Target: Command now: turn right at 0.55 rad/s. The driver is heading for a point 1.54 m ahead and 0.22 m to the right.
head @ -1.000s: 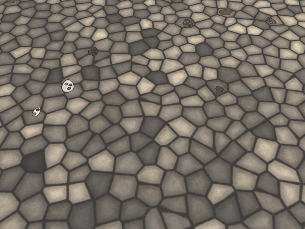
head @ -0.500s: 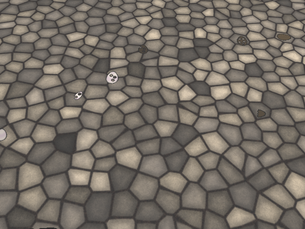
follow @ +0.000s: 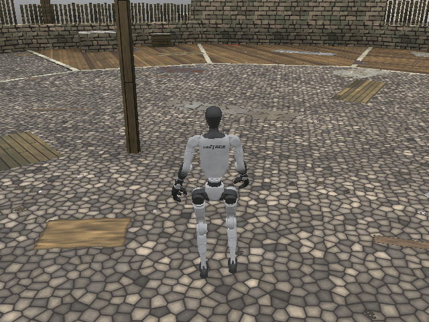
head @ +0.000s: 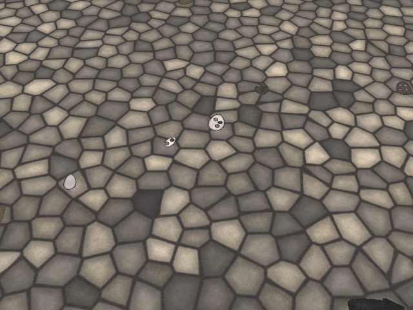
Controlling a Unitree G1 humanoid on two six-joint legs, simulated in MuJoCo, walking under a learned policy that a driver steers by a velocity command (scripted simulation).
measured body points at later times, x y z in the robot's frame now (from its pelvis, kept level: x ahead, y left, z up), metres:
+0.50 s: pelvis +0.07 -0.07 +0.01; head +0.08 -0.10 +0.46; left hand +0.27 +0.16 -0.07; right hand +0.14 -0.39 -0.08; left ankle +0.21 +0.06 -0.69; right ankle -0.02 -0.13 -0.74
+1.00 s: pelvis +0.45 -0.05 +0.00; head +0.47 -0.04 +0.45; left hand +0.62 +0.19 -0.10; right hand +0.46 -0.34 -0.12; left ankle +0.39 -0.01 -0.74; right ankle +0.50 -0.23 -0.66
